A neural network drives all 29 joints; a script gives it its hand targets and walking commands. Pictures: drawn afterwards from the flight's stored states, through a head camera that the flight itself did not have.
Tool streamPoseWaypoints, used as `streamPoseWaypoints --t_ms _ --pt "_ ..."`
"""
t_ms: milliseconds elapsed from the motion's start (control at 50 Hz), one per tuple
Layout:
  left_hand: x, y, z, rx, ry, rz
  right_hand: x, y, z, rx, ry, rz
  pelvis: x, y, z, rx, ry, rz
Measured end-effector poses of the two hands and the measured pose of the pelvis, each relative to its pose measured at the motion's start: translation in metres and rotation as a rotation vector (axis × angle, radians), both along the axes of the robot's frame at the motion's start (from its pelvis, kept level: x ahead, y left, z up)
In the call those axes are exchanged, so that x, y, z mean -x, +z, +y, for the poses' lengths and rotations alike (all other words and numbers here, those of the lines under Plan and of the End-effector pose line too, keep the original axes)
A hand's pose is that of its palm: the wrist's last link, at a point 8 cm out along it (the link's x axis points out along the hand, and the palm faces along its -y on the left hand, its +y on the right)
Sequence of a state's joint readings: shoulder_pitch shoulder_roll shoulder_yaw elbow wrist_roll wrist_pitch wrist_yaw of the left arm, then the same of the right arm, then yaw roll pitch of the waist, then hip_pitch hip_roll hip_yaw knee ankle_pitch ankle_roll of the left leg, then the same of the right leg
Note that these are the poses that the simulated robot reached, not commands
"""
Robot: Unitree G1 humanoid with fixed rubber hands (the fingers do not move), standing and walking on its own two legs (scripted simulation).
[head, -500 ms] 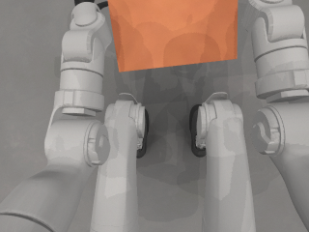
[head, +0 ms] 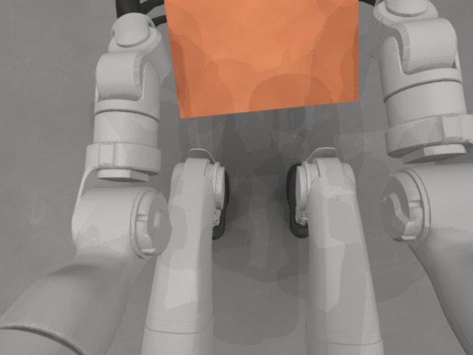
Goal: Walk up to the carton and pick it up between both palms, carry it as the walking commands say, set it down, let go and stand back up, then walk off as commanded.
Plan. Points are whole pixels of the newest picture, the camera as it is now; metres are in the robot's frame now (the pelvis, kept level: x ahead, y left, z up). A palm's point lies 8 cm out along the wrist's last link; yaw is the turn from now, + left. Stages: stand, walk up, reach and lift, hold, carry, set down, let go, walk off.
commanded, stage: reach and lift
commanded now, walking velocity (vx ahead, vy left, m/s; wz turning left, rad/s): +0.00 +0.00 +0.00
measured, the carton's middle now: (259, 33) +0.54 +0.00 -0.15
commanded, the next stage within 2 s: none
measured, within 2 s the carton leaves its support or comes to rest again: neither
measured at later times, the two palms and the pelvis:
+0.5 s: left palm (105, 1) +0.51 +0.16 +0.01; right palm out of the picture +0.53 -0.15 +0.00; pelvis +0.01 +0.00 +0.07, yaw -1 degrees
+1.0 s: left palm out of the picture +0.48 +0.16 +0.08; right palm out of the picture +0.50 -0.15 +0.08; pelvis +0.01 -0.01 +0.12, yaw -1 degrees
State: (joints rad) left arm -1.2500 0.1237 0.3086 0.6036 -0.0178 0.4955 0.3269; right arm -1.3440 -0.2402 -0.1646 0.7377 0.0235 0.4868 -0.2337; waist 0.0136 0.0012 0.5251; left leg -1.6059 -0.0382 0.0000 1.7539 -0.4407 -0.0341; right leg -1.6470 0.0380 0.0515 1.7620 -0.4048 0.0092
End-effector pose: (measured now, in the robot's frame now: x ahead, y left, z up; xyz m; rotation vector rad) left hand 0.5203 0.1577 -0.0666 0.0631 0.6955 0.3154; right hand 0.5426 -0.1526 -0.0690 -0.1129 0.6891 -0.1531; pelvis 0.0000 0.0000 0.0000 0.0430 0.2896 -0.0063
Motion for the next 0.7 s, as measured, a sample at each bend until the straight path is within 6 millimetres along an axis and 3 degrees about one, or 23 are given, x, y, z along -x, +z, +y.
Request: streamPoseWaypoints --t_ms 440,700 --pt "0.01 0.07 -0.002 -0.023 -0.012 0.001 0.013 0.064 -0.002 -0.005 -0.002 0.001 -0.01 0.059 0.002 -0.001 -0.014 -0.063" --pt "0.026 0.103 -0.002 -0.013 0.003 0.009 0.026 0.099 -0.001 0.008 0.011 0.009 -0.016 0.09 -0.002 0.0 -0.012 -0.11"
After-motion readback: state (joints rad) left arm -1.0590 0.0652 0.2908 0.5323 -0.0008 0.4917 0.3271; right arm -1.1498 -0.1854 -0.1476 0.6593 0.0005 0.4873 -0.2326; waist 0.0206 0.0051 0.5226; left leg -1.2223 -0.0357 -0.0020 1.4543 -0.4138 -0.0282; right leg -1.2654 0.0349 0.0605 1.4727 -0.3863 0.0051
